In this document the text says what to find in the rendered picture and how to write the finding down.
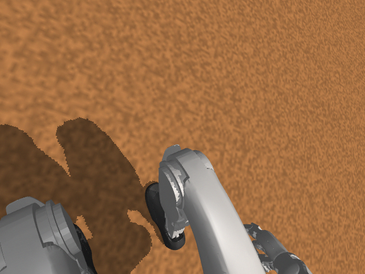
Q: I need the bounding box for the left robot foot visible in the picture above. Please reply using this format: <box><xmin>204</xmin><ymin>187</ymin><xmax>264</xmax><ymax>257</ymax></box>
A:
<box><xmin>74</xmin><ymin>224</ymin><xmax>97</xmax><ymax>274</ymax></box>

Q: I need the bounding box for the right robot hand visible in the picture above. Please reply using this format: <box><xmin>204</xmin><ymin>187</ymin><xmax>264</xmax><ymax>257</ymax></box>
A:
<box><xmin>244</xmin><ymin>223</ymin><xmax>288</xmax><ymax>272</ymax></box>

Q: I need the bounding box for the right robot foot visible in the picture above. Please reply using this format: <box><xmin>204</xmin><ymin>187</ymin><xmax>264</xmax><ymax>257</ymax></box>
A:
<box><xmin>145</xmin><ymin>183</ymin><xmax>185</xmax><ymax>250</ymax></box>

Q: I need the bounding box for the right robot arm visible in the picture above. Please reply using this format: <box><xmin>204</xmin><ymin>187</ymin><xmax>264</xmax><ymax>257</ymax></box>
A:
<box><xmin>273</xmin><ymin>252</ymin><xmax>312</xmax><ymax>274</ymax></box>

